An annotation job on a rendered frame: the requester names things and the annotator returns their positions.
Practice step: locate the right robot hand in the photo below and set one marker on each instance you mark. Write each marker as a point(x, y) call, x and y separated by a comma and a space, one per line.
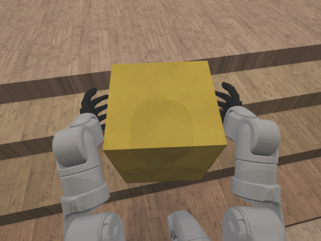
point(232, 100)

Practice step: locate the right robot forearm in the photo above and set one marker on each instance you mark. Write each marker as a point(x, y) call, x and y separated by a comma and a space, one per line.
point(256, 153)

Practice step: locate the left robot hand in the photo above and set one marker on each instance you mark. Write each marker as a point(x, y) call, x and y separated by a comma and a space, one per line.
point(88, 105)

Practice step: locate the robot left upper arm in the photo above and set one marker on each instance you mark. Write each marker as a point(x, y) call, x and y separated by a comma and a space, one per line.
point(106, 226)

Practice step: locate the robot right upper arm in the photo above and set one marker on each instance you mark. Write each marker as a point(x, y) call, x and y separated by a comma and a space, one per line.
point(244, 223)

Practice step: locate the left robot forearm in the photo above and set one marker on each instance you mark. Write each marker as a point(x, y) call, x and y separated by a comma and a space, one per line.
point(78, 165)

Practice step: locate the robot right thigh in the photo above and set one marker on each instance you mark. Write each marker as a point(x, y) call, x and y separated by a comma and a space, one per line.
point(183, 226)

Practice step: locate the carton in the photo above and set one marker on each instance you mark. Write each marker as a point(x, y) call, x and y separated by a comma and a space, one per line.
point(163, 121)

